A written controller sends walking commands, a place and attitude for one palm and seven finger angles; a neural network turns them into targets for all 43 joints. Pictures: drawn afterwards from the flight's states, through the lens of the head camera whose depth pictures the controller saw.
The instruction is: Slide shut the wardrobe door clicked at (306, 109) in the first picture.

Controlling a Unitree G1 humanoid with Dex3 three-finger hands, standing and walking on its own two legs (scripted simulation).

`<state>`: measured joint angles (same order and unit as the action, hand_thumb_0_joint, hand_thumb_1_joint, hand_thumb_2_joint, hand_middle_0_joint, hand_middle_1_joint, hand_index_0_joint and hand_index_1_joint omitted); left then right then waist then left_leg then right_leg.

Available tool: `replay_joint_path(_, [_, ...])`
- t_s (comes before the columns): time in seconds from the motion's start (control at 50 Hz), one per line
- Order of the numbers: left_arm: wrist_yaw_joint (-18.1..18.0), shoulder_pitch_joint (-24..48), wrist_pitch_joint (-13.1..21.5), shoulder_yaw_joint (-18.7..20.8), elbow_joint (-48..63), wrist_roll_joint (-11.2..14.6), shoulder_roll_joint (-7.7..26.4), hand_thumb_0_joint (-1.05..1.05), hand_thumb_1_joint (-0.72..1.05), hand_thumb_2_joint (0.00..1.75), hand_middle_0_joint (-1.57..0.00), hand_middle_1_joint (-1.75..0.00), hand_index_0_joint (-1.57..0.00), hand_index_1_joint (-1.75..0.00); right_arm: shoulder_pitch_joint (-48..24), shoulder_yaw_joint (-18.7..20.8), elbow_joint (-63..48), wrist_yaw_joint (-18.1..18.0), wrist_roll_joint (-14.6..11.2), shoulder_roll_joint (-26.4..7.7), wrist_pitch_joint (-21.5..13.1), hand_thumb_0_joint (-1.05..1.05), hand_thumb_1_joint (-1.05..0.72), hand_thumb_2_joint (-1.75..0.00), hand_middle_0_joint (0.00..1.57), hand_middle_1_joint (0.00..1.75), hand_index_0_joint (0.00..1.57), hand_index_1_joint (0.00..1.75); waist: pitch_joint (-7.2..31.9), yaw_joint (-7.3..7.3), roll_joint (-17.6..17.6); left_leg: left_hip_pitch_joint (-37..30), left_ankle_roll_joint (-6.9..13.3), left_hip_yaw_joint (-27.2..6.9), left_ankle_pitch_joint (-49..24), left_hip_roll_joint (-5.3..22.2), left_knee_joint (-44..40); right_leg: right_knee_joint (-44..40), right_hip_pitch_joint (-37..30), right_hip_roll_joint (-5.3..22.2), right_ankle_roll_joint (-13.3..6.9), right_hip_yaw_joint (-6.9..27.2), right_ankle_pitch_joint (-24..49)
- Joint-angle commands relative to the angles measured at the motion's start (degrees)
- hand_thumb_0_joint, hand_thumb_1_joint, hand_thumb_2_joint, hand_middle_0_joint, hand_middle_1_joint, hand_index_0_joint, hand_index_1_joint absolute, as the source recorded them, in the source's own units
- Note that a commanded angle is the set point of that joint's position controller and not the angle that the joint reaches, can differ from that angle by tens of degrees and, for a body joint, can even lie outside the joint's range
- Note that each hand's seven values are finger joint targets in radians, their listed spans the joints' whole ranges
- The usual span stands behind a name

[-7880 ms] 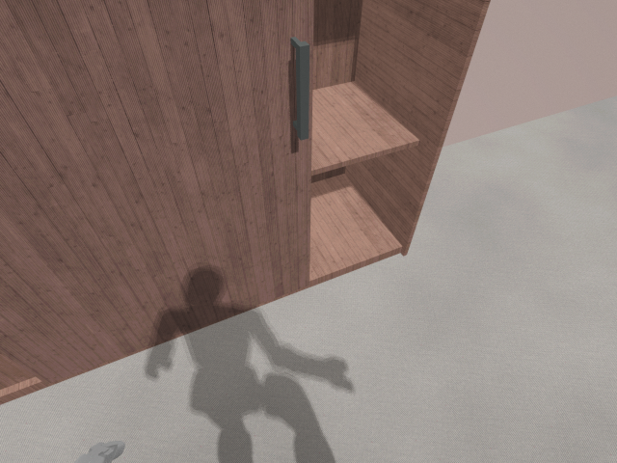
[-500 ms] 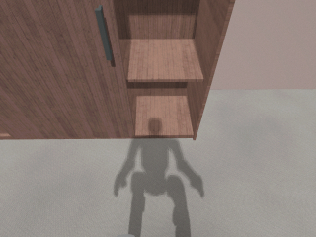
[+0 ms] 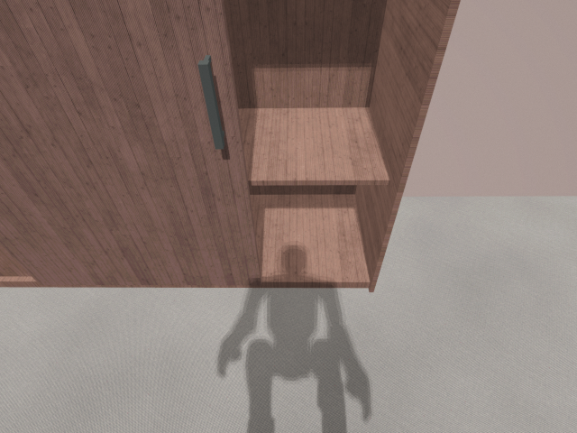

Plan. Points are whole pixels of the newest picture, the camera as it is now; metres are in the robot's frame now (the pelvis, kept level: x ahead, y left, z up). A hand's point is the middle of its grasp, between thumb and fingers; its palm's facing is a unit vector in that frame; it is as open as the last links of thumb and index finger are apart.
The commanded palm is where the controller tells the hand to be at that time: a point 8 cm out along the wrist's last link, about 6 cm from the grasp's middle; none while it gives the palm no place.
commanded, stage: take the last steps up to it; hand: left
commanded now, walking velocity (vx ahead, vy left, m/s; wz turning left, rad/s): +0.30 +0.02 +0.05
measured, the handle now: (214, 104) +0.77 +0.20 +0.08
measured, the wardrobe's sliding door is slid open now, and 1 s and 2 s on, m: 0.44 0.44 0.44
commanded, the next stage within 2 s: come to a stop and stand still in 0.64 s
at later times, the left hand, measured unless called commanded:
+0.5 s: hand out of the picture +0.05 +0.15 -0.17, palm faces +0.20 -0.97 -0.14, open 7.3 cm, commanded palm none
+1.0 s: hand (178, 323) +0.35 +0.24 -0.17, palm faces +0.06 -0.97 -0.24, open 7.3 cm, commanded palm none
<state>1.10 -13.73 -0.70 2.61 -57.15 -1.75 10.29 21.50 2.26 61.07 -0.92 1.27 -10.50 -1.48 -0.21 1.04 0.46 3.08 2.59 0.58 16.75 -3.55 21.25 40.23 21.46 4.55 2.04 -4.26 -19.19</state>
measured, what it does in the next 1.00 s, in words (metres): walks ahead: right foot, then left foot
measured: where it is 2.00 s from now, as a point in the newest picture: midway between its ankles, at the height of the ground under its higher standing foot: outside the picture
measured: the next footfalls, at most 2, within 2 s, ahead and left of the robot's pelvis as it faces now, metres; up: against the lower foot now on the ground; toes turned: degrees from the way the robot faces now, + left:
right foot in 0.04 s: +0.10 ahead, -0.11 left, +0.00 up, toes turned -6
left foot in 0.56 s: +0.29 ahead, +0.15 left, +0.00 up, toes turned +11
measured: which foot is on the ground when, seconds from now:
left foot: down 0.00-0.06, up 0.08-0.54, down 0.56-1.00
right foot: up 0.00-0.02, down 0.04-0.56, up 0.58-1.00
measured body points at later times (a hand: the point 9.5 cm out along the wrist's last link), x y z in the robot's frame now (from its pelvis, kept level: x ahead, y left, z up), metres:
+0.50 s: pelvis +0.15 +0.01 +0.00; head +0.17 +0.01 +0.45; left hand +0.04 +0.20 -0.15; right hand +0.25 -0.21 -0.15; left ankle +0.25 +0.15 -0.71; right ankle +0.06 -0.11 -0.74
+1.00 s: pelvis +0.29 +0.05 +0.00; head +0.30 +0.04 +0.44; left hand +0.35 +0.29 -0.15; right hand +0.30 -0.16 -0.17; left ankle +0.26 +0.15 -0.74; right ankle +0.32 -0.06 -0.73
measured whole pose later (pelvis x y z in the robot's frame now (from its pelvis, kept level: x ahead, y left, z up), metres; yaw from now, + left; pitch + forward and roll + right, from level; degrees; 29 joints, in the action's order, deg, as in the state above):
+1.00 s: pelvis +0.29 +0.05 +0.00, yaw +1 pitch -1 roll +2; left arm -1.6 -10.5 -1.2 2.8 -57.4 -1.3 10.0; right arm 15.5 1.7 62.0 -2.2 1.1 -7.3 -0.2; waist -2.6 0.6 -0.8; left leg 8.4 1.8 9.6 17.0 -0.1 26.8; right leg 37.9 19.7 3.3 0.3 -3.2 -14.9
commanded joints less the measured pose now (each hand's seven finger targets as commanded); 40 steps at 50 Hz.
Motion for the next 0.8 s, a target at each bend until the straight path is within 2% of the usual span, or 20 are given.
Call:
replay_joint_path(0.0, [-0.56, -7.39, 3.14, 1.45, 0.44, 0.16, 5.10, 0.00, 0.90, 0.90, -0.20, -0.30, -0.20, -0.30, -1.00, 1.10, -1.79, -0.32, -0.22, -6.38, -1.25, 0.00, -0.90, -0.90, 0.20, 0.30, 0.20, 0.30, -3.24, -4.95, -0.79, 17.17, 4.43, -8.57, 1.35, 10.80, 3.94, -13.98, -18.74, -0.54, -1.40, 0.80, 4.92])
replay_joint_path(0.02, [-1.06, -13.71, 3.92, 2.31, -1.27, -0.36, 9.43, 0.00, 0.90, 0.90, -0.20, -0.30, -0.20, -0.30, -0.25, 0.54, -2.20, 0.05, -0.76, -3.50, -1.69, 0.00, -0.90, -0.90, 0.20, 0.30, 0.20, 0.30, -0.48, -7.24, -10.71, 25.91, 1.58, -2.21, 6.10, 5.35, 18.51, -19.78, -28.30, 9.79, -4.71, 14.14, -4.66])
replay_joint_path(0.04, [-1.49, -18.81, 3.90, 3.30, -2.22, 0.05, 13.74, 0.00, 0.90, 0.90, -0.20, -0.30, -0.20, -0.30, -1.86, 0.63, -4.52, 0.36, -0.64, -3.17, -1.66, 0.00, -0.90, -0.90, 0.20, 0.30, 0.20, 0.30, -0.03, -8.70, -20.44, 34.38, 0.04, 1.71, 16.92, 1.31, 32.60, -29.29, -30.26, 21.63, -10.38, 33.44, -10.73])
replay_joint_path(0.06, [-1.82, -18.35, 3.68, 3.17, -2.22, 0.73, 12.81, 0.00, 0.90, 0.90, -0.20, -0.30, -0.20, -0.30, -4.53, 1.51, -4.94, 0.69, -0.03, -5.83, -1.36, 0.00, -0.90, -0.90, 0.20, 0.30, 0.20, 0.30, -2.60, -8.35, -11.15, 35.94, 0.00, -1.65, 14.99, 4.18, 40.18, -32.59, -25.34, 22.70, -12.73, 34.44, -16.37])
replay_joint_path(0.08, [-1.88, -14.14, 4.31, 2.89, -1.67, 0.89, 11.31, 0.00, 0.90, 0.90, -0.20, -0.30, -0.20, -0.30, -4.62, 1.73, -4.11, 1.05, 0.02, -5.54, -1.29, 0.00, -0.90, -0.90, 0.20, 0.30, 0.20, 0.30, -4.36, -6.62, -12.63, 35.92, 0.12, -2.98, 8.65, 6.35, 43.86, -33.51, -20.33, 20.36, -11.93, 32.57, -18.89])
replay_joint_path(0.1, [-2.12, -10.73, 4.15, 2.25, -1.17, 0.88, 8.51, 0.00, 0.90, 0.90, -0.20, -0.30, -0.20, -0.30, -4.56, 1.94, -3.14, 1.21, 0.03, -4.85, -0.97, 0.00, -0.90, -0.90, 0.20, 0.30, 0.20, 0.30, -7.03, -4.79, -9.43, 35.25, -0.13, -2.79, 4.93, 7.73, 45.49, -33.75, -16.05, 19.32, -10.84, 28.22, -18.37])
replay_joint_path(0.14, [-2.27, -7.83, 4.83, 0.97, -0.62, 0.79, 4.43, 0.00, 0.90, 0.90, -0.20, -0.30, -0.20, -0.30, -2.30, 1.54, -1.49, 1.66, 0.25, -2.41, -0.10, 0.00, -0.90, -0.90, 0.20, 0.30, 0.20, 0.30, -7.78, -2.17, -5.16, 31.39, -1.46, -2.15, -1.78, 9.39, 43.76, -33.35, -10.84, 14.62, -8.68, 16.52, -5.79])
replay_joint_path(0.2, [-2.33, -9.36, 5.45, 0.51, -2.03, 0.66, 2.98, 0.00, 0.90, 0.90, -0.20, -0.30, -0.20, -0.30, -0.65, 1.51, -0.52, 1.93, 0.29, -0.29, 0.85, 0.00, -0.90, -0.90, 0.20, 0.30, 0.20, 0.30, -7.69, -0.93, -5.49, 30.13, -3.17, 0.27, -5.72, 9.65, 40.87, -33.09, -10.00, 11.36, -7.88, 7.68, 5.67])
replay_joint_path(0.34, [-2.26, -14.24, 6.24, 0.49, -5.18, 0.50, 3.95, 0.00, 0.90, 0.90, -0.20, -0.30, -0.20, -0.30, -9.99, 1.35, -4.23, 2.84, 0.08, -0.27, 0.39, 0.00, -0.90, -0.90, 0.20, 0.30, 0.20, 0.30, -8.15, -2.64, -7.58, 33.57, -4.38, 3.18, -9.52, 10.52, 28.08, -31.75, -15.51, 10.89, -9.25, 4.05, 15.81])
replay_joint_path(0.42, [-2.59, -15.28, 5.78, 0.74, -6.45, 0.13, 4.83, 0.00, 0.90, 0.90, -0.20, -0.30, -0.20, -0.30, -14.92, 0.91, -6.12, 3.15, -0.13, 0.50, -0.37, 0.00, -0.90, -0.90, 0.20, 0.30, 0.20, 0.30, -8.64, -3.67, -8.44, 27.99, -2.94, 4.71, -7.26, 9.18, 19.35, -28.96, -15.53, 12.19, -9.36, 3.35, 20.87])
replay_joint_path(0.46, [-2.71, -15.26, 5.34, 0.97, -6.84, 0.05, 5.17, 0.00, 0.90, 0.90, -0.20, -0.30, -0.20, -0.30, -14.85, 0.97, -6.17, 2.97, -0.21, 0.02, -0.87, 0.00, -0.90, -0.90, 0.20, 0.30, 0.20, 0.30, -7.72, -3.47, -8.52, 23.71, -1.86, 5.14, -4.88, 8.11, 16.16, -26.09, -16.25, 12.66, -9.20, 3.47, 23.72])
replay_joint_path(0.5, [-2.72, -14.08, 4.92, 1.23, -6.86, 0.20, 5.68, 0.00, 0.90, 0.90, -0.20, -0.30, -0.20, -0.30, -7.39, 1.30, -4.12, 2.23, 0.12, -2.05, -1.47, 0.00, -0.90, -0.90, 0.20, 0.30, 0.20, 0.30, -3.51, 0.39, -6.52, 10.76, -0.79, 6.53, -6.44, 5.60, 9.35, -15.47, -13.66, 10.38, -7.85, 0.68, 28.32])
replay_joint_path(0.52, [-2.61, -14.19, 4.80, 0.98, -6.58, 0.47, 4.27, 0.00, 0.90, 0.90, -0.20, -0.30, -0.20, -0.30, 0.62, 1.94, -1.69, 1.62, 0.52, -4.90, -1.93, 0.00, -0.90, -0.90, 0.20, 0.30, 0.20, 0.30, 1.80, 3.40, -0.33, -1.01, -0.16, 4.74, -9.13, 6.78, 6.01, -3.33, -10.09, 7.09, -6.48, -1.54, 25.84])
replay_joint_path(0.54, [-2.24, -17.87, 4.63, 0.62, -6.16, 1.19, 1.20, 0.00, 0.90, 0.90, -0.20, -0.30, -0.20, -0.30, 7.05, 3.28, -0.39, 0.79, 1.13, -11.18, -2.47, 0.00, -0.90, -0.90, 0.20, 0.30, 0.20, 0.30, 10.20, 4.25, 13.00, -14.87, 4.32, -12.41, -17.65, 21.14, 4.80, 12.77, 2.00, -0.35, -3.58, -5.62, 4.32])
replay_joint_path(0.56, [-2.19, -16.61, 4.73, 0.12, -4.78, 1.15, 0.41, 0.00, 0.90, 0.90, -0.20, -0.30, -0.20, -0.30, 10.52, 3.55, 0.40, 0.10, 0.03, -13.56, -1.92, 0.00, -0.90, -0.90, 0.20, 0.30, 0.20, 0.30, 13.00, 4.77, 17.75, -18.21, 8.06, -22.22, -26.84, 28.37, -0.76, 25.78, 9.68, -3.83, -3.26, -1.46, -15.47])
replay_joint_path(0.58, [-2.43, -13.53, 4.59, 0.51, -4.08, 1.00, 1.65, 0.00, 0.90, 0.90, -0.20, -0.30, -0.20, -0.30, 7.73, 3.16, -0.12, -0.17, -0.24, -12.32, -1.43, 0.00, -0.90, -0.90, 0.20, 0.30, 0.20, 0.30, 9.13, 4.04, 9.96, -13.53, 9.88, -18.85, -26.21, 28.78, -1.64, 30.63, 11.47, -1.26, -4.47, 1.81, -14.07])
replay_joint_path(0.64, [-1.56, -9.96, 3.50, 0.83, -4.94, 0.62, 0.04, 0.00, 0.90, 0.90, -0.20, -0.30, -0.20, -0.30, -3.64, 0.99, -2.65, -0.51, -0.20, -4.60, -2.40, 0.00, -0.90, -0.90, 0.20, 0.30, 0.20, 0.30, -1.87, -0.16, 4.73, 5.48, 6.87, -7.47, -22.11, 22.42, -6.40, 30.97, 9.45, 2.86, -3.40, 3.42, -2.26])
replay_joint_path(0.68, [-1.37, -11.78, 2.44, 0.79, -5.22, 0.38, -1.40, 0.00, 0.90, 0.90, -0.20, -0.30, -0.20, -0.30, -4.31, 0.34, -2.45, -0.59, -0.37, -3.12, -2.84, 0.00, -0.90, -0.90, 0.20, 0.30, 0.20, 0.30, -3.11, -2.03, 5.68, 11.01, 5.67, -2.56, -21.62, 19.56, -8.58, 27.58, 5.66, 2.49, -2.66, 2.59, 0.65])
replay_joint_path(0.72, [-1.50, -13.08, 1.60, 1.01, -5.20, 0.28, -1.30, 0.00, 0.90, 0.90, -0.20, -0.30, -0.20, -0.30, -4.78, 0.49, -2.93, -0.65, -0.27, -2.10, -3.08, 0.00, -0.90, -0.90, 0.20, 0.30, 0.20, 0.30, -2.58, -3.27, 4.87, 11.82, 6.28, -1.45, -20.98, 18.93, -10.20, 24.89, 5.56, 2.30, -2.17, 2.59, 3.09])
replay_joint_path(0.78, [-2.17, -10.90, 0.56, 0.38, -4.30, 0.61, -1.71, 0.00, 0.90, 0.90, -0.20, -0.30, -0.20, -0.30, -6.10, -0.21, -3.39, -1.18, -0.17, -2.23, -2.58, 0.00, -0.90, -0.90, 0.20, 0.30, 0.20, 0.30, -2.48, -3.70, 1.87, 11.51, 6.37, 0.78, -36.17, 19.30, -7.69, 15.27, 2.82, 2.17, -0.84, 3.63, 5.23])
